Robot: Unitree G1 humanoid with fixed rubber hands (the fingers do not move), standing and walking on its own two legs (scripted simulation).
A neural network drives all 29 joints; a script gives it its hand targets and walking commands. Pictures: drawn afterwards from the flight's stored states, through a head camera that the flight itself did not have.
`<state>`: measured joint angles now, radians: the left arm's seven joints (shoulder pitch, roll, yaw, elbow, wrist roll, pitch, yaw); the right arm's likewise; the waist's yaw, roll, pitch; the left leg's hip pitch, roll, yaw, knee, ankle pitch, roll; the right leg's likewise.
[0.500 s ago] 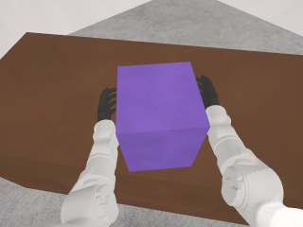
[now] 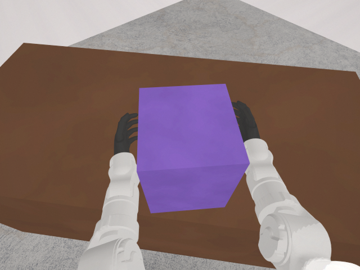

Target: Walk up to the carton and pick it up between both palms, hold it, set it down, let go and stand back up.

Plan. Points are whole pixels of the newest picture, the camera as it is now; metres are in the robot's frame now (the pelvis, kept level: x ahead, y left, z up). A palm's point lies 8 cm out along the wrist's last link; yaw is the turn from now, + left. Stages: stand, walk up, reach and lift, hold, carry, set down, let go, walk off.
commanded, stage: reach and lift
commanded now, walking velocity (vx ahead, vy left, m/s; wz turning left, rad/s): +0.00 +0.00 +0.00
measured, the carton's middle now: (185, 152) +0.38 +0.05 +0.00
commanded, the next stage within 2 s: none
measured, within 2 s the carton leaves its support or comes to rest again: leaves its support in 1.32 s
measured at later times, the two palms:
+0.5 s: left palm (123, 148) +0.35 +0.19 +0.04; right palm (248, 135) +0.42 -0.09 +0.05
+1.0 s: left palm (121, 152) +0.34 +0.19 +0.04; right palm (250, 138) +0.40 -0.09 +0.07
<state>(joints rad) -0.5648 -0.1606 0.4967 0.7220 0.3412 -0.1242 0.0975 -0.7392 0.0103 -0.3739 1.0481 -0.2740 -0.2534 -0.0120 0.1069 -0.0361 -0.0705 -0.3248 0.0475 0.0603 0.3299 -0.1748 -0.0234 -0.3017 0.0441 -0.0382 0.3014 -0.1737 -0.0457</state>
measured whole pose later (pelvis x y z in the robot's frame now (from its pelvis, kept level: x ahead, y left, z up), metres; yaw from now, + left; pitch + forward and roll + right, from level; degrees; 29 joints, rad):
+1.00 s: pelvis -0.03 +0.00 +0.00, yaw +1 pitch +12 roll +0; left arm -0.63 -0.14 0.51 0.83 0.33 -0.26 0.11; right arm -0.80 -0.03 -0.34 1.20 -0.31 -0.48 -0.12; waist 0.10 -0.04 -0.09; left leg -0.39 0.05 0.04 0.30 -0.11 -0.02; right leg -0.36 0.04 -0.06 0.26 -0.11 -0.05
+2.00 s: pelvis -0.06 +0.00 +0.00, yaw +4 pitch -4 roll +0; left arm -0.66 -0.03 0.31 0.58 0.23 0.38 0.09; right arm -0.75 0.00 -0.17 0.91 0.03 0.09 -0.15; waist -0.03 -0.10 -0.05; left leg -0.15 0.02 0.00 0.36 -0.13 -0.01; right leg -0.11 0.01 -0.10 0.34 -0.16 -0.04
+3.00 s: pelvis -0.03 +0.02 +0.00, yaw +4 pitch -6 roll -1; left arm -0.54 -0.03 0.21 0.13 0.20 0.68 0.10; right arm -0.63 -0.07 0.01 0.47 0.23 0.37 -0.22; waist -0.09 -0.02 -0.01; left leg -0.10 0.01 0.01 0.40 -0.20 0.01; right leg -0.02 0.01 -0.09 0.30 -0.18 -0.01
